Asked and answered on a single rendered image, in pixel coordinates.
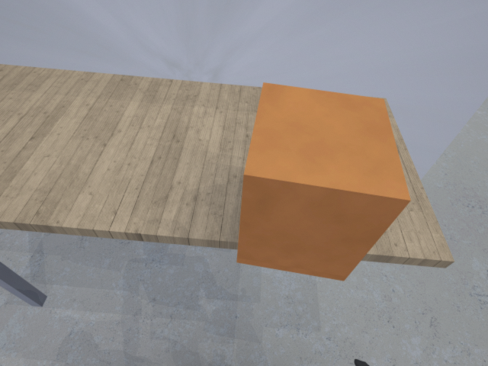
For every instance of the carton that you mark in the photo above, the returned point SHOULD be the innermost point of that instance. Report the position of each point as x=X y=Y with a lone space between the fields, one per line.
x=323 y=181

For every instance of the table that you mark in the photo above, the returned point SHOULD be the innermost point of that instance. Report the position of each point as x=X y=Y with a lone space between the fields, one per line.
x=153 y=160

